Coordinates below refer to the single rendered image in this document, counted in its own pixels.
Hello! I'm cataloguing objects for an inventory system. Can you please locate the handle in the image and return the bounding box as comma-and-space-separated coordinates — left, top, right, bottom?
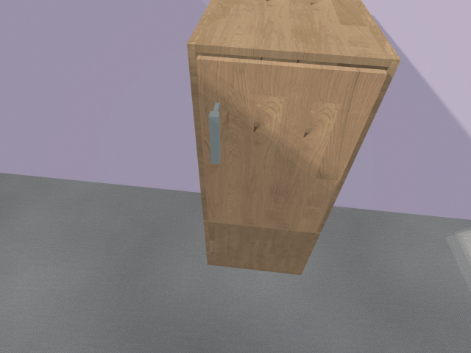
209, 102, 220, 164

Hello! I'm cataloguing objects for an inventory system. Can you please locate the cupboard door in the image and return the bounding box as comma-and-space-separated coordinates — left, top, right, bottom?
196, 55, 387, 233

